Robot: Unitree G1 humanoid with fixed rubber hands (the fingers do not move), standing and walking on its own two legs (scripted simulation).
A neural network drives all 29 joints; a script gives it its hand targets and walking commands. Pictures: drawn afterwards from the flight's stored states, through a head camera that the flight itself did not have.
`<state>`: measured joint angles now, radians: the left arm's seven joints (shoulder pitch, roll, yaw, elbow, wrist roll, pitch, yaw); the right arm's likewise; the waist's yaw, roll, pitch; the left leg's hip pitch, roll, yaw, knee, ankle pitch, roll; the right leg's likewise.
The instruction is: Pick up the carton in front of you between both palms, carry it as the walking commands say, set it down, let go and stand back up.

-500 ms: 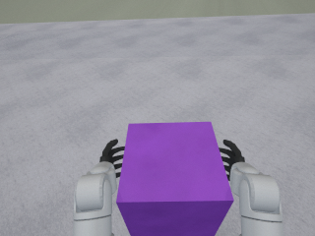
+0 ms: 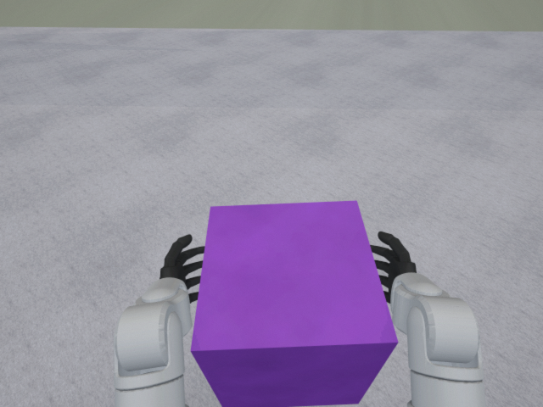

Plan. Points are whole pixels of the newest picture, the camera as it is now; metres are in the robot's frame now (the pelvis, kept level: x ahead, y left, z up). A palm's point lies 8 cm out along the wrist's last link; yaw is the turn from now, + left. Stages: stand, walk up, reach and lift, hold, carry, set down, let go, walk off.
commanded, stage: carry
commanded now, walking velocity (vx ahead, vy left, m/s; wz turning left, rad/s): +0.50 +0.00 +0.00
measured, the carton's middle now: (287, 309) +0.27 +0.00 +0.02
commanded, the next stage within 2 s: none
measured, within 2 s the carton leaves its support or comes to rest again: neither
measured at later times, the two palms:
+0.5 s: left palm (221, 153) +0.59 +0.13 +0.09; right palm (363, 154) +0.59 -0.17 +0.08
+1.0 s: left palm (219, 83) +0.92 +0.16 +0.09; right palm (326, 81) +0.92 -0.13 +0.10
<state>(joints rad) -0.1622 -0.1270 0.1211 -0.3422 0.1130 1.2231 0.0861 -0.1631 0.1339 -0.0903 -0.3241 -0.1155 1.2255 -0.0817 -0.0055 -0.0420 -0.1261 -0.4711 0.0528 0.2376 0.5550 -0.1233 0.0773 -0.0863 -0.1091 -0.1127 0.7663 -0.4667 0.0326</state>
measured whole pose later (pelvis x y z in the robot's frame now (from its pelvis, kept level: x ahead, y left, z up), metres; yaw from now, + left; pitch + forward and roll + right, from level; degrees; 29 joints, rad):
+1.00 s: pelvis +0.66 +0.01 +0.00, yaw +0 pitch +3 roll +1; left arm -0.14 -0.13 0.11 -0.39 0.11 1.21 0.08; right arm -0.14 0.13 -0.08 -0.38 -0.11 1.21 -0.08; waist -0.01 -0.05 -0.09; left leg -0.48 0.05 0.24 0.56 -0.11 0.08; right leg -0.03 -0.11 -0.13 0.71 -0.47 0.04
